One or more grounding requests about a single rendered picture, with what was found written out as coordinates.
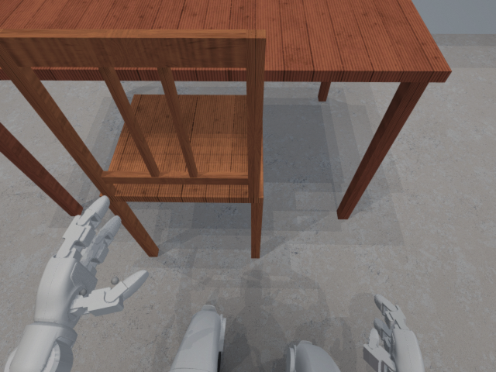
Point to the robot right thigh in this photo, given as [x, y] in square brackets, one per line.
[309, 358]

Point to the table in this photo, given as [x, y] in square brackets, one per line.
[306, 40]

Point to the robot left hand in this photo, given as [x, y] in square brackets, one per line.
[57, 297]

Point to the robot left thigh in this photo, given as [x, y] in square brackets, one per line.
[201, 344]

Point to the chair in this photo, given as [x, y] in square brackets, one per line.
[172, 148]

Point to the robot thigh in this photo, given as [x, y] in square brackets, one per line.
[201, 344]
[309, 358]

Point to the robot left forearm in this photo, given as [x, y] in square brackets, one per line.
[44, 347]

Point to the robot right hand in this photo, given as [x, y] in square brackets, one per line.
[400, 343]

